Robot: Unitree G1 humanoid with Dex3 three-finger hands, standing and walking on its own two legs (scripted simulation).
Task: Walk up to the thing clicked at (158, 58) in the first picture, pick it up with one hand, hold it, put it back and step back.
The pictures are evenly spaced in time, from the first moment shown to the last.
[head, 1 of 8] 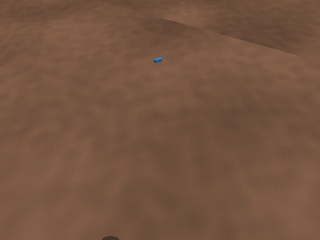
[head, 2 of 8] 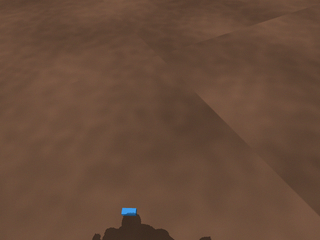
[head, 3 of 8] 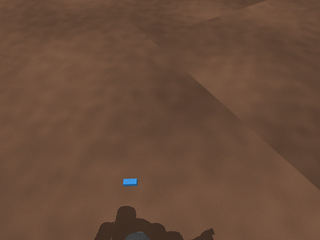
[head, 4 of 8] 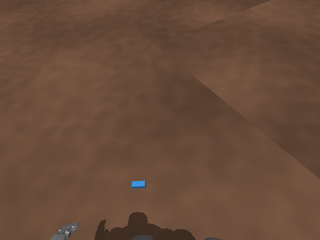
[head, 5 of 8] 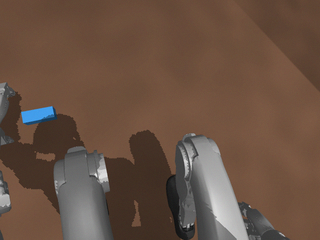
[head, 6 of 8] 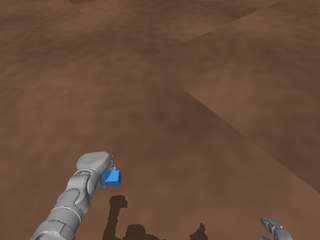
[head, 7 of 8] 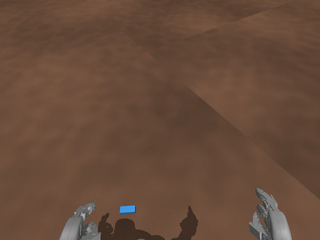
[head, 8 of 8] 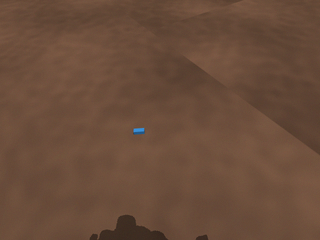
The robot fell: no
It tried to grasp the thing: yes
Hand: left
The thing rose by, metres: 0.69
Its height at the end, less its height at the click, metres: +0.00
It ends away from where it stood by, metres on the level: 0.01
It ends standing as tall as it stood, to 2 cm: yes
